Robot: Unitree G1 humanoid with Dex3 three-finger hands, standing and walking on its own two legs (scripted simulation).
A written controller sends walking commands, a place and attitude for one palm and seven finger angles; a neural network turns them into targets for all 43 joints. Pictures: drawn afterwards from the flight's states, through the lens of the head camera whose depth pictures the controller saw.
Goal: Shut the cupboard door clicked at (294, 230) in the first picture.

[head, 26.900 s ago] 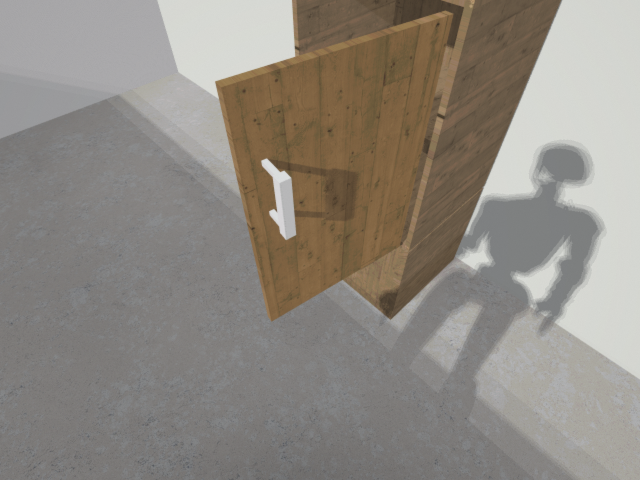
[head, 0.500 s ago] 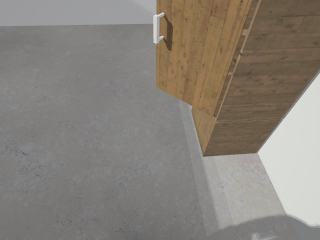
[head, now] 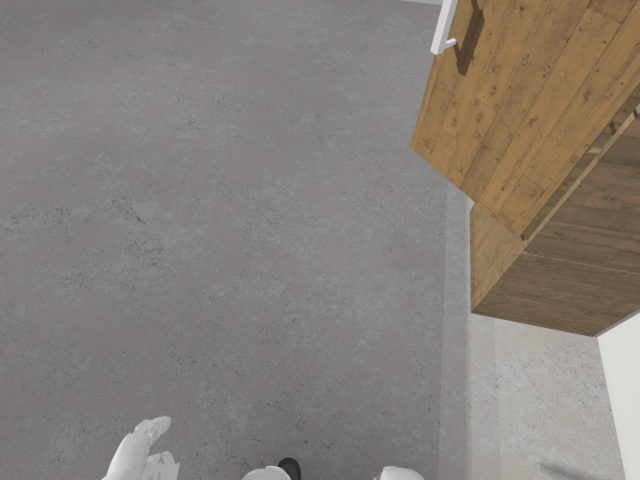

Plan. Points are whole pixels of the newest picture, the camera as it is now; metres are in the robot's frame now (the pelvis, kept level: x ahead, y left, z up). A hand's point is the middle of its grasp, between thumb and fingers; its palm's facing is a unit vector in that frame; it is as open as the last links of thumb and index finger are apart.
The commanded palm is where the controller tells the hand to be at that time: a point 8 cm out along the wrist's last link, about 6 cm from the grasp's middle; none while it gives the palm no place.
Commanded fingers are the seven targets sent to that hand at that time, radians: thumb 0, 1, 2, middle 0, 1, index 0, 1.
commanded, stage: walk to a spot facing it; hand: left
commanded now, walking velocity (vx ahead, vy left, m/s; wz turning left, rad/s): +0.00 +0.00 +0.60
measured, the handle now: (451, 20) +0.96 -0.26 +0.05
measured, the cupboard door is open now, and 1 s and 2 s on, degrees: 47 47 47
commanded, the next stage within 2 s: turn to face it in 1.44 s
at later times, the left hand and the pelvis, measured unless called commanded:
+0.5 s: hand out of the picture -0.06 +0.18 -0.19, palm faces +0.40 -0.88 -0.25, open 7.4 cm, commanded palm none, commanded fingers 0.00 0.90 0.90 -0.20 -0.30 -0.20 -0.30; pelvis +0.03 -0.01 -0.02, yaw +22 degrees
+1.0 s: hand (154, 427) +0.20 +0.25 -0.15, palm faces +0.52 -0.81 -0.26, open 7.4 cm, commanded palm none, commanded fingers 0.00 0.90 0.90 -0.20 -0.30 -0.20 -0.30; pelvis +0.21 +0.02 -0.01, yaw +34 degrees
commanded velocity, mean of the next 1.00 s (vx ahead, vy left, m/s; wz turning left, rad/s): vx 0.25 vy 0.00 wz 0.54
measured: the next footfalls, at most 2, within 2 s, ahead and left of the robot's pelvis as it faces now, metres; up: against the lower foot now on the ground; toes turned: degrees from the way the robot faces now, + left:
right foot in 0.08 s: +0.02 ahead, -0.15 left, +0.00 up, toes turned +4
left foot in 0.48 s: +0.02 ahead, +0.11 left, +0.00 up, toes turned +27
